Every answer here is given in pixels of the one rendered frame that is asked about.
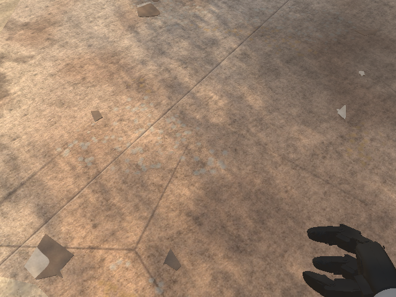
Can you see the right robot hand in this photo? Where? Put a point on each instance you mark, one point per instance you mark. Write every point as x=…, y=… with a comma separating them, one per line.
x=369, y=273

